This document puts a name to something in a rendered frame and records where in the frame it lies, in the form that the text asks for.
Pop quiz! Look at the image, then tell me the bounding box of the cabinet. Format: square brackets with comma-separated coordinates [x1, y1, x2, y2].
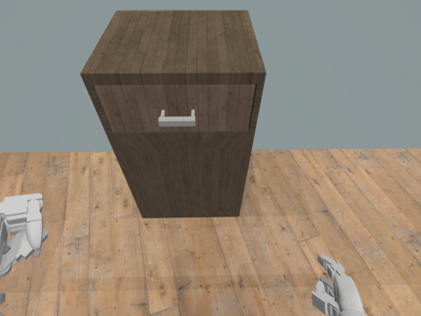
[80, 11, 266, 219]

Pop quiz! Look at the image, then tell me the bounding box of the right robot hand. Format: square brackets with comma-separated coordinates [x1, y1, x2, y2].
[312, 254, 364, 316]

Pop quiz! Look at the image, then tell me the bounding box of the left robot hand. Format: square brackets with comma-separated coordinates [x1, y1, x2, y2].
[0, 193, 48, 280]

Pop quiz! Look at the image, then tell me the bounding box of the handle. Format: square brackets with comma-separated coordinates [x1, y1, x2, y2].
[158, 110, 195, 126]

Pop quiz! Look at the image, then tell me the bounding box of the drawer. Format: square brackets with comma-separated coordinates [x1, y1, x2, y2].
[95, 84, 255, 132]

